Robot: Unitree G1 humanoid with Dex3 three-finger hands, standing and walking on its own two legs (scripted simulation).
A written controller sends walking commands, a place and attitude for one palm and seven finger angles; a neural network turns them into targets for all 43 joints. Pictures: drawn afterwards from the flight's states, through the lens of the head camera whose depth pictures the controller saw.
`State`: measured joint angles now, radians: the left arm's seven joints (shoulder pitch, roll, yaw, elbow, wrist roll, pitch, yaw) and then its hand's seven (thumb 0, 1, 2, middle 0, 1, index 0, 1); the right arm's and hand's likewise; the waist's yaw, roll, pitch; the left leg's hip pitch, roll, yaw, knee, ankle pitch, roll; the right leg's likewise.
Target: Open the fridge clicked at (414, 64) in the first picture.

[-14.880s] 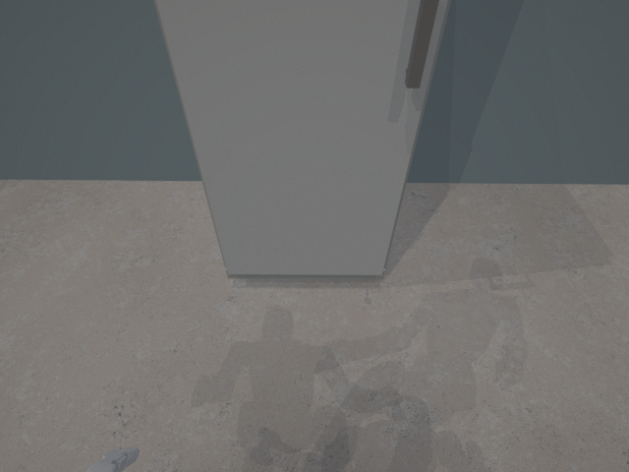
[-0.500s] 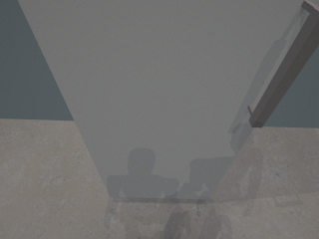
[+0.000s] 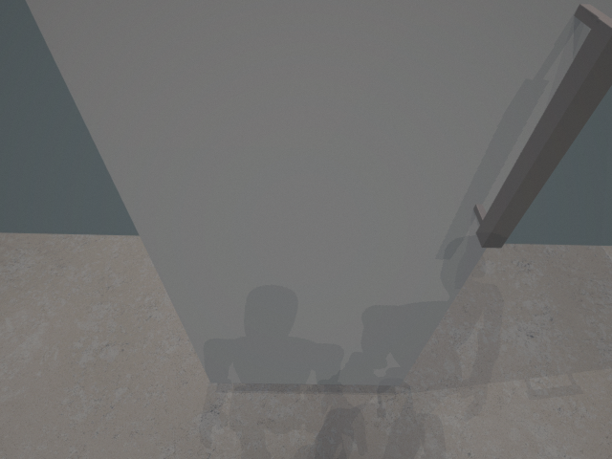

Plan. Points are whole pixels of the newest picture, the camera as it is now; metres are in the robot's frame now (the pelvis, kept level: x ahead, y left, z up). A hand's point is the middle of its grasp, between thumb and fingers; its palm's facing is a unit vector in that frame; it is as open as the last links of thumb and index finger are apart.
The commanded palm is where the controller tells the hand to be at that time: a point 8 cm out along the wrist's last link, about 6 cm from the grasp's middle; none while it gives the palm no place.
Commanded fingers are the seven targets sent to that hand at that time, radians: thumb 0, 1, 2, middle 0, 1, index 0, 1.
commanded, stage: look again from close up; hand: right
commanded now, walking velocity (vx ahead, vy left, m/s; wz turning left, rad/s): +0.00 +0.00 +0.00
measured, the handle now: (529, 146) +0.42 -0.23 +0.23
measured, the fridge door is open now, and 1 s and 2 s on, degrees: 0 0 0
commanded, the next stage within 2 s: raise the hand to about handle height in 0.68 s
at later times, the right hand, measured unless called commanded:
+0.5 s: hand out of the picture -0.02 -0.17 -0.18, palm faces +0.03 +0.98 -0.18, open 7.4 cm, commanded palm none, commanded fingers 0.00 -0.90 -0.90 0.20 0.30 0.20 0.30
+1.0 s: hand (493, 411) +0.19 -0.20 +0.02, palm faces +0.20 +0.97 -0.15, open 7.6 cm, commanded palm +0.10 -0.24 -0.03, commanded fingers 0.00 -0.62 -0.78 0.22 0.48 0.22 0.48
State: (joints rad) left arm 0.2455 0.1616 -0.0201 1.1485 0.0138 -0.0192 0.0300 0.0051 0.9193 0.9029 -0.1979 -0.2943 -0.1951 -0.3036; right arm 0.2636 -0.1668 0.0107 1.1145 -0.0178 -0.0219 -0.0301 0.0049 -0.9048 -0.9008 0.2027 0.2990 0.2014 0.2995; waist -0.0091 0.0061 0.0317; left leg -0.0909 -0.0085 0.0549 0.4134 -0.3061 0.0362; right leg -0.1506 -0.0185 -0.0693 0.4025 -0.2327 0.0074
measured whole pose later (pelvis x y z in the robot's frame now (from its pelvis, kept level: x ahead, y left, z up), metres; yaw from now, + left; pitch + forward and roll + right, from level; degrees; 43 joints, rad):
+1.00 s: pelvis -0.03 -0.01 -0.01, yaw -2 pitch +1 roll -1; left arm 0.27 0.27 0.01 0.80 -0.03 -0.27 0.08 0.02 0.92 0.90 -0.20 -0.29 -0.20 -0.30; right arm 0.37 -0.21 -0.06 0.09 0.17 -0.18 -0.04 0.03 -0.86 -0.86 0.20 0.35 0.20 0.35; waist 0.02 -0.06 -0.06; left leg -0.25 0.02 0.08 0.60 -0.36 0.02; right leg -0.32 0.00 -0.04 0.58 -0.27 -0.01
